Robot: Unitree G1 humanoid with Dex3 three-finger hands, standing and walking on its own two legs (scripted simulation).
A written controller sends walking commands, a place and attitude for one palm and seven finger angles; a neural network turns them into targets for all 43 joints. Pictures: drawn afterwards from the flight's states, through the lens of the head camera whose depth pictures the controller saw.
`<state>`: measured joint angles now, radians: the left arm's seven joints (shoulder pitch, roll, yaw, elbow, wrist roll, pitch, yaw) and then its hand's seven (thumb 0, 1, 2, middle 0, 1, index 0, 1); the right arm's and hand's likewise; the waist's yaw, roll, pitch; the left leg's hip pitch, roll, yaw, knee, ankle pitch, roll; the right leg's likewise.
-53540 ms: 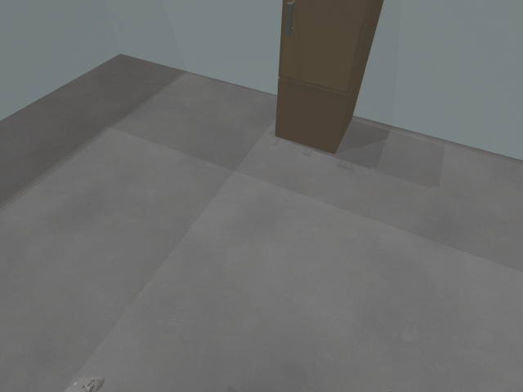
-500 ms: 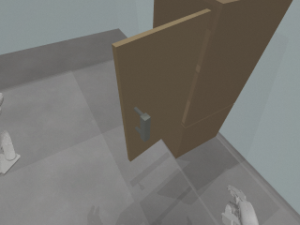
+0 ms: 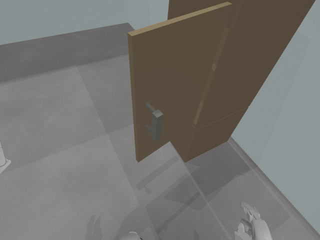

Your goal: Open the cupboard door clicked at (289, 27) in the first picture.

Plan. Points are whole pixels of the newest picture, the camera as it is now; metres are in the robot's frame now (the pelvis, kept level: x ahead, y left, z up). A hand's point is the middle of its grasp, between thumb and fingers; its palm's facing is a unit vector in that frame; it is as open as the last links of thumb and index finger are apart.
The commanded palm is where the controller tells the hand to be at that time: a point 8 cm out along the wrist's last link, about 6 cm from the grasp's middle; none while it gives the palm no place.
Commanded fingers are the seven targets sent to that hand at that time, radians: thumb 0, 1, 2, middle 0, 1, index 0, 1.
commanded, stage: step back with the hand held close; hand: left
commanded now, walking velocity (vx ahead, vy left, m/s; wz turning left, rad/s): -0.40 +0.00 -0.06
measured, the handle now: (152, 121) +0.47 +0.06 -0.04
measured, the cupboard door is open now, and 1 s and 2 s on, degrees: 100 100 100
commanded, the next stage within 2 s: stop stepping back and stand still in 0.54 s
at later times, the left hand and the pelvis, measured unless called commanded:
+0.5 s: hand out of the picture +0.11 +0.26 +0.17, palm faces +0.31 -0.83 -0.47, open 7.4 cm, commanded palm +0.05 +0.30 +0.19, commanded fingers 0.00 0.90 0.90 -0.20 -0.30 -0.20 -0.30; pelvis -0.10 +0.01 +0.02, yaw -4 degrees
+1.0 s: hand out of the picture +0.00 +0.22 +0.18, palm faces +0.35 -0.82 -0.46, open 7.4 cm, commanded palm -0.07 +0.26 +0.19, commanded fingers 0.00 0.90 0.90 -0.20 -0.30 -0.20 -0.30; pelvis -0.24 -0.03 +0.00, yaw -4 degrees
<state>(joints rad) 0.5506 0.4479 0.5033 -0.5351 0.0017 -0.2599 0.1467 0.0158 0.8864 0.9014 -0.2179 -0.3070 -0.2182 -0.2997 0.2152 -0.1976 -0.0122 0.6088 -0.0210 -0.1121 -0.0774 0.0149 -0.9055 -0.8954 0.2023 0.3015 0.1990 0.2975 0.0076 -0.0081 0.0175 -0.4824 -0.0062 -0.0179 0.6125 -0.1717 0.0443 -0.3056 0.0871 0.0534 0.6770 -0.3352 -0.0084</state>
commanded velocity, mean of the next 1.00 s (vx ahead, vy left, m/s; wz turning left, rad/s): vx -0.15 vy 0.02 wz -0.01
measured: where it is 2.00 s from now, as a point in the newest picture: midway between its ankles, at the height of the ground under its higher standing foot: outside the picture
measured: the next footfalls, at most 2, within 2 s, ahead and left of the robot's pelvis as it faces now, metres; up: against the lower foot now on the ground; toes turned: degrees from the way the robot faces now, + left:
left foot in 0.26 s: +0.03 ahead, +0.07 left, +0.00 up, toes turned -2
right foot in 0.70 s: -0.27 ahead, -0.12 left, +0.00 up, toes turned -5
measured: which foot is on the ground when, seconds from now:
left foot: down 0.00-0.14, up 0.16-0.24, down 0.26-0.70, up 0.72-0.84, down 0.86-1.00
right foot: down 0.00-0.28, up 0.30-0.68, down 0.70-1.00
